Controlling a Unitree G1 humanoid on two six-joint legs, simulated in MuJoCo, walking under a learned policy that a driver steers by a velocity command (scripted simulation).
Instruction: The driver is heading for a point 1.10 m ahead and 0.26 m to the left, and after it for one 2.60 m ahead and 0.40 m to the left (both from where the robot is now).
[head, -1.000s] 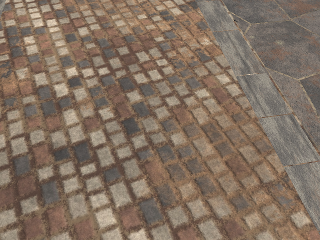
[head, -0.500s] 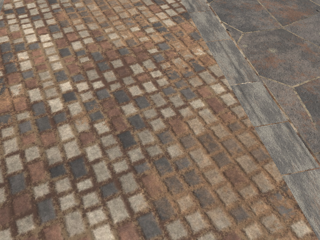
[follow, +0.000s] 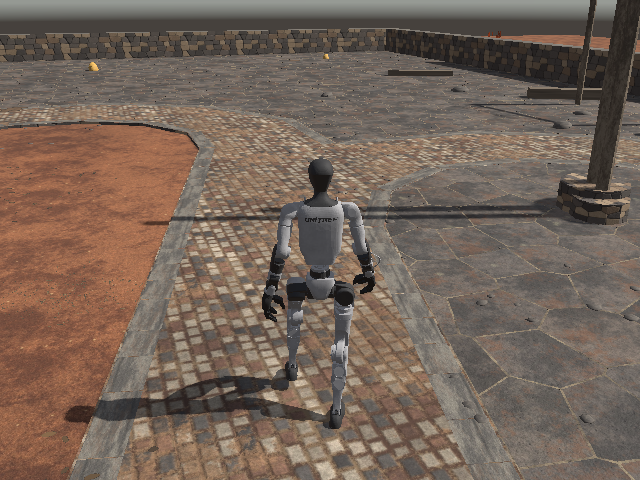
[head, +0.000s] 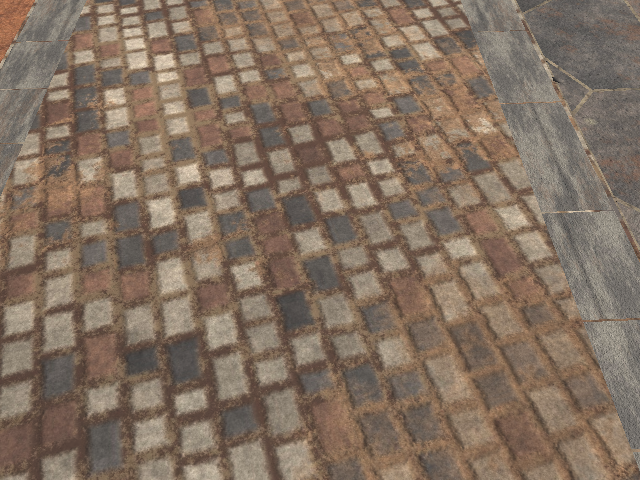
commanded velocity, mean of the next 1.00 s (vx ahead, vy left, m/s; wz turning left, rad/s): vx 0.49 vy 0.00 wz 0.43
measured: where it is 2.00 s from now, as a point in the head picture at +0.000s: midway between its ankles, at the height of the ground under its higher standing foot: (236, 319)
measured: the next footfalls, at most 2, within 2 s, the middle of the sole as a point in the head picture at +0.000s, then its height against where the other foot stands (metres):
left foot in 0.16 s outside the picture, level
right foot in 0.64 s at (363, 434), level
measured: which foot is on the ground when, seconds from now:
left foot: up 0.00-0.14, down 0.16-0.64, up 0.66-1.00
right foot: down 0.00-0.14, up 0.16-0.62, down 0.64-1.00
